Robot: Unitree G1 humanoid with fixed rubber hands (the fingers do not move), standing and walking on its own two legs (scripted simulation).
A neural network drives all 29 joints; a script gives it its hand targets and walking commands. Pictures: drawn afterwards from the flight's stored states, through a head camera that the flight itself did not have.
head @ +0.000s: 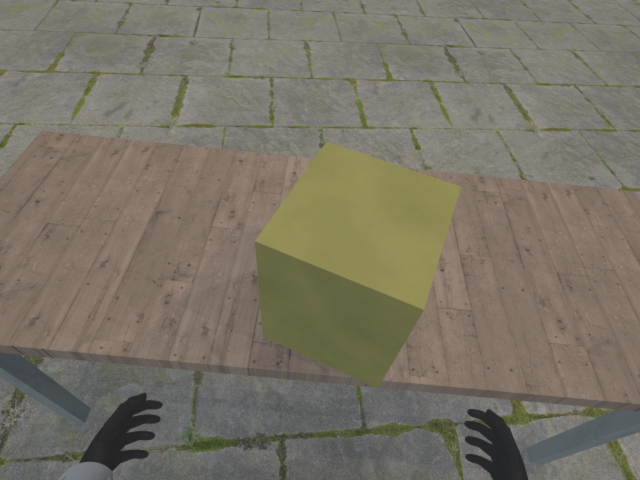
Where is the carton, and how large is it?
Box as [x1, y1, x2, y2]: [255, 142, 460, 388]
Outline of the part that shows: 326,142 255,240 262,331 264,336 377,388 423,310 460,186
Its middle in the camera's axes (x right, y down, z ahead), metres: +0.05 +0.04 +0.58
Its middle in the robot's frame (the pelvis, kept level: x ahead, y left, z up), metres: +0.41 -0.05 -0.01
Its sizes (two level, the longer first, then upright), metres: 0.210 0.200 0.250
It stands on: a table, 0.63 m high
